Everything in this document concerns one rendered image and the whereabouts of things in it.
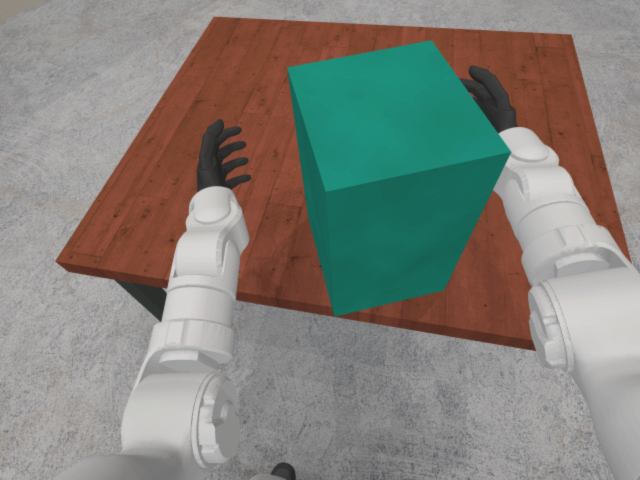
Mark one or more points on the robot right upper arm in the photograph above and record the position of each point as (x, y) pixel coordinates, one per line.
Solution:
(588, 324)

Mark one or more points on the robot right hand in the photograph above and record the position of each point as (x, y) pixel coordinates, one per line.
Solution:
(491, 97)

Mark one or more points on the robot left hand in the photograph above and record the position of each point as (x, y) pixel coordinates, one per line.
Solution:
(211, 172)

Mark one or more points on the robot left forearm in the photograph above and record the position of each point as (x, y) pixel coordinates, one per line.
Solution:
(195, 333)

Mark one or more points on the table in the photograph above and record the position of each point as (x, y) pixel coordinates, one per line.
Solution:
(237, 72)

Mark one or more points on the robot right forearm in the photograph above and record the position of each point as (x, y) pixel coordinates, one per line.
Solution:
(549, 218)

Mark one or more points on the carton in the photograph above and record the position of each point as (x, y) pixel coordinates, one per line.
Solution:
(398, 162)

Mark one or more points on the robot left upper arm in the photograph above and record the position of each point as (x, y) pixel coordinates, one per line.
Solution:
(177, 426)

